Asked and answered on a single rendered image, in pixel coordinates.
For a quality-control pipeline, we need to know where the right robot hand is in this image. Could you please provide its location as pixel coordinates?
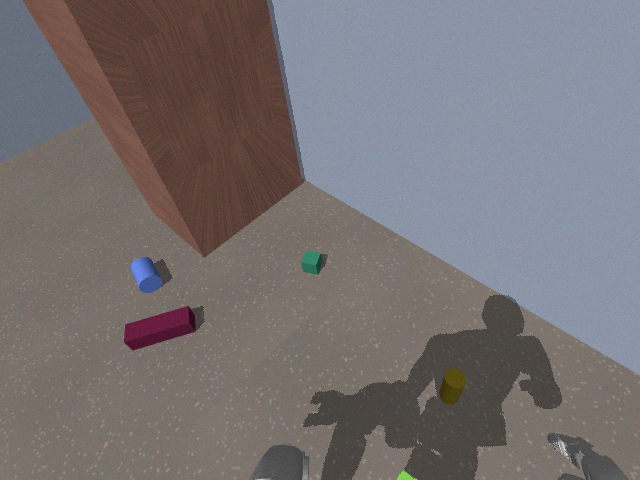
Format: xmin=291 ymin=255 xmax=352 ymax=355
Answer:
xmin=547 ymin=433 xmax=629 ymax=480

